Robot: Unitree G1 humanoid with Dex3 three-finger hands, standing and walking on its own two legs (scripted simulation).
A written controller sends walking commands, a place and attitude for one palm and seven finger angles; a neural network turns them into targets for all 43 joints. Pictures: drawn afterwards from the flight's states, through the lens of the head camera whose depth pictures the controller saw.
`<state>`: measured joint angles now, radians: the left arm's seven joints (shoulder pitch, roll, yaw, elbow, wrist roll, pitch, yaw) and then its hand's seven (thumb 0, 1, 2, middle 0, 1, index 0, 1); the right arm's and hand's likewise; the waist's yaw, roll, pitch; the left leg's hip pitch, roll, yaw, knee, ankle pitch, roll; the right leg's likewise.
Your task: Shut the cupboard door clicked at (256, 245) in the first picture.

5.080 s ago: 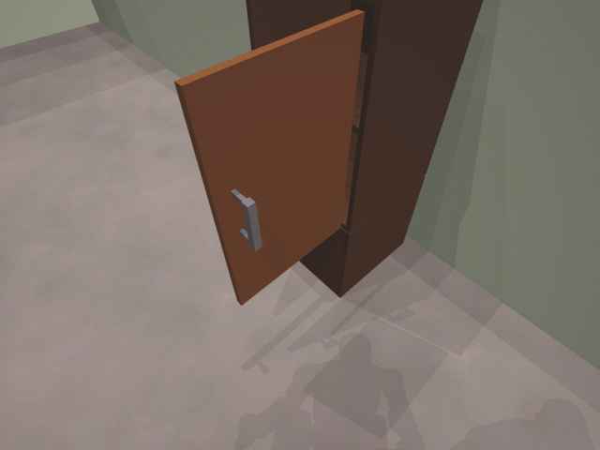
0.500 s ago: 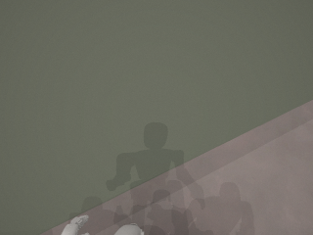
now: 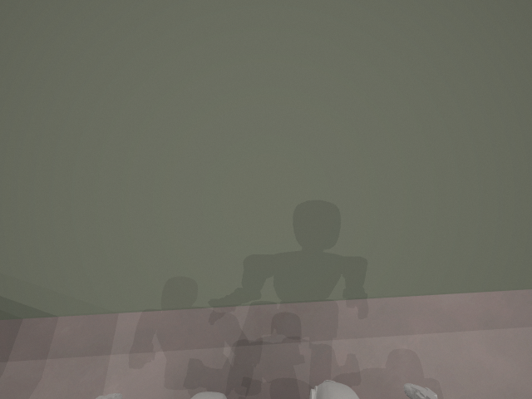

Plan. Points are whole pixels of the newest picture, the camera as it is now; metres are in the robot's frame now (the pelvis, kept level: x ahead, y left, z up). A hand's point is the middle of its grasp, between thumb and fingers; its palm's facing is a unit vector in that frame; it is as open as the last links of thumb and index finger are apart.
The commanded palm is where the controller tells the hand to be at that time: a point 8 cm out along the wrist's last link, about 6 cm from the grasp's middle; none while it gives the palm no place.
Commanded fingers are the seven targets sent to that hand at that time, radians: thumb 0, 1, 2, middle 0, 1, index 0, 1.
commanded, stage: turn to face it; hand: left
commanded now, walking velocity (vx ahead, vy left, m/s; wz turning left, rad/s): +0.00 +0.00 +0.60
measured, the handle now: out of the picture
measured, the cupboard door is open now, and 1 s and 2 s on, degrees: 91 91 91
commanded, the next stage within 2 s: none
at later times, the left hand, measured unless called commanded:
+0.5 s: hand out of the picture +0.02 +0.17 -0.18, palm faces +0.35 -0.91 -0.20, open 7.4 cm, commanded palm none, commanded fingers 0.00 0.90 0.90 -0.20 -0.30 -0.20 -0.30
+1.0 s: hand out of the picture +0.02 +0.13 -0.14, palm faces +0.56 -0.77 -0.29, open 7.4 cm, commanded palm none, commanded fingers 0.00 0.90 0.90 -0.20 -0.30 -0.20 -0.30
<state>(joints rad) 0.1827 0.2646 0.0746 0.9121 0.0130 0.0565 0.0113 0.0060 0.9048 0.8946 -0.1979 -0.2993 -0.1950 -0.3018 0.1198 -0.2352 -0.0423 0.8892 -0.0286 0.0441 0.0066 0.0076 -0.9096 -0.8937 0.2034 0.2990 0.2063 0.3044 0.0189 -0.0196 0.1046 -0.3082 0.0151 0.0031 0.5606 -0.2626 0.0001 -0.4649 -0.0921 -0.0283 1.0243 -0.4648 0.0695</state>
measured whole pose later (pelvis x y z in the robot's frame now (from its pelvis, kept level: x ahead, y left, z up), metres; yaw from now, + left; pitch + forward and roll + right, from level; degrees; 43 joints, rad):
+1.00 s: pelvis +0.06 -0.09 +0.01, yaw +36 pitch +0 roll +2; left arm 0.17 0.19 0.04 0.87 0.02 0.01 0.03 0.00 0.90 0.89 -0.20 -0.30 -0.20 -0.30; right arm 0.17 -0.27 -0.09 0.94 -0.02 0.09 0.02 0.01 -0.91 -0.89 0.20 0.30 0.20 0.30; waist -0.03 0.03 0.10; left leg -0.50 0.00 -0.01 1.14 -0.45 -0.06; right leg -0.23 -0.09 -0.13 0.55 -0.33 -0.01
